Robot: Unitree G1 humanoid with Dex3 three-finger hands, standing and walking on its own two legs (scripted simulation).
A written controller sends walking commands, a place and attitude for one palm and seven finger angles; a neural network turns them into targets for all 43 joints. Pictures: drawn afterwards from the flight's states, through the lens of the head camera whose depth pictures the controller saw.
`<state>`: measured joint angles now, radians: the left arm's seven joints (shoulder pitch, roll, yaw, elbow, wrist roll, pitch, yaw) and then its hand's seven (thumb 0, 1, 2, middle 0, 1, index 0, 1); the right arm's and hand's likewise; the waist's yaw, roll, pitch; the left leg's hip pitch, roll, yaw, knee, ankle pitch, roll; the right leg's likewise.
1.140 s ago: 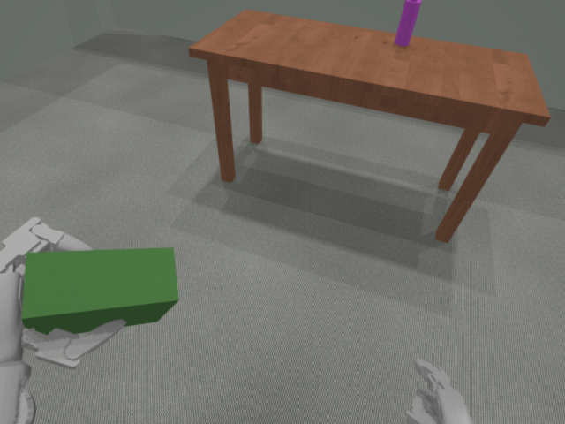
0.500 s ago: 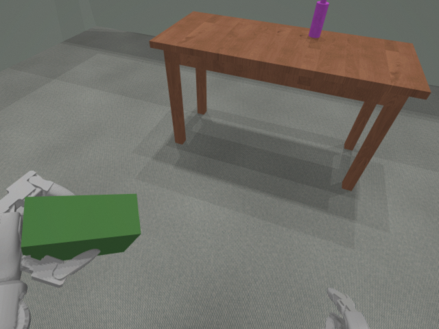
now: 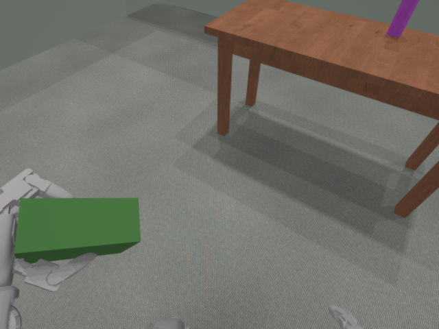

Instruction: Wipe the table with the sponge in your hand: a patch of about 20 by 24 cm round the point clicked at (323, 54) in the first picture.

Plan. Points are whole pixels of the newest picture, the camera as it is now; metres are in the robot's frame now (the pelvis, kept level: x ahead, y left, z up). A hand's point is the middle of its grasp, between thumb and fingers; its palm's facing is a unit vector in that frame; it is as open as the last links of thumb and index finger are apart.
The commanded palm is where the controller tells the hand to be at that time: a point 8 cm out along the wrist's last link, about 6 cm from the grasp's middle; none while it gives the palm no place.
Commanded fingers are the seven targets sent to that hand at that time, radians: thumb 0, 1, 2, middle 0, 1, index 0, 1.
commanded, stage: walk to a spot facing it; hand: left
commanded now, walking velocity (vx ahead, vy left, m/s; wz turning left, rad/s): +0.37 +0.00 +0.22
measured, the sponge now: (97, 229) +0.23 +0.19 +0.14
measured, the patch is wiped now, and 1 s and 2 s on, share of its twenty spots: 0.00 0.00 0.00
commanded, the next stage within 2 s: turn to face it in 1.84 s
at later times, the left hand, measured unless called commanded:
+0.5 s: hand (101, 155) +0.33 +0.21 +0.17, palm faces +0.50 -0.73 -0.47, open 10.3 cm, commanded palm +0.27 +0.24 +0.18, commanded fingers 0.00 0.10 1.30 -1.20 -1.60 -1.20 -1.60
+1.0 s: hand (97, 99) +0.47 +0.26 +0.17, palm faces +0.56 -0.72 -0.41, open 10.3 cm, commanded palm +0.40 +0.28 +0.18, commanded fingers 0.00 0.10 1.30 -1.20 -1.60 -1.20 -1.60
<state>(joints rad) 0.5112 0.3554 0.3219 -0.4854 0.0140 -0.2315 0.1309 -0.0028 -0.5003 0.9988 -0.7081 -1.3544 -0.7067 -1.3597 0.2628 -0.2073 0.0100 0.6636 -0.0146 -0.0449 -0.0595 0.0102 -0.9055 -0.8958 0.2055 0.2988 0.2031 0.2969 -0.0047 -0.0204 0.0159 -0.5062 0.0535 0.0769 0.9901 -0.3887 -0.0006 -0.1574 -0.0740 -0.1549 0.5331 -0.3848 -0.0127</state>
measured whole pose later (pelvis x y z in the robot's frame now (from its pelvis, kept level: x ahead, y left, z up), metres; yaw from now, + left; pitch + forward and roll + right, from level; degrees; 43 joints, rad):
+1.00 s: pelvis +0.29 -0.02 -0.01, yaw +11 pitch -1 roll +0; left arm 0.40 0.40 0.39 -0.48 -0.01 -0.20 0.17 0.00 -0.50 1.00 -0.71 -1.36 -0.71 -1.36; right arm 0.19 -0.16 -0.01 0.59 0.00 -0.05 -0.06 0.01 -0.91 -0.90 0.20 0.30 0.20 0.30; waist -0.02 -0.03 0.05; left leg -0.32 0.06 0.16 0.62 -0.29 0.04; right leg -0.41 -0.09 -0.09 1.16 -0.53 0.02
